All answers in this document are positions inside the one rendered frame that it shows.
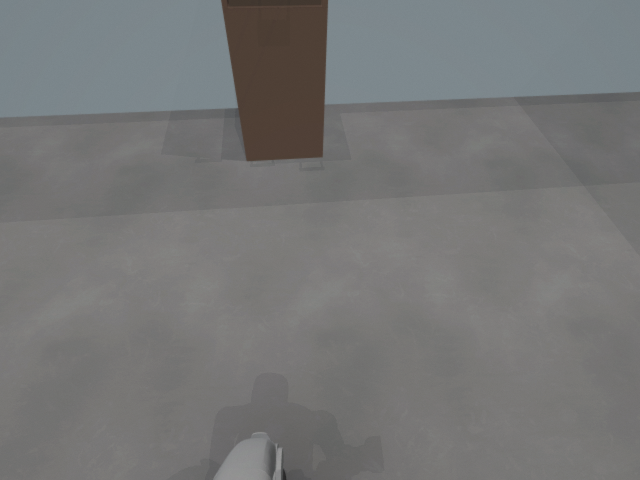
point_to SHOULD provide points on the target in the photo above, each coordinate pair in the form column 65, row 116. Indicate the left robot shin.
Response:
column 260, row 435

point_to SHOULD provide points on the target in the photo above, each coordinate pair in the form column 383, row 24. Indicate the left robot thigh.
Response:
column 253, row 459

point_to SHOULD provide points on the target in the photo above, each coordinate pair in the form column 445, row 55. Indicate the cabinet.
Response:
column 278, row 59

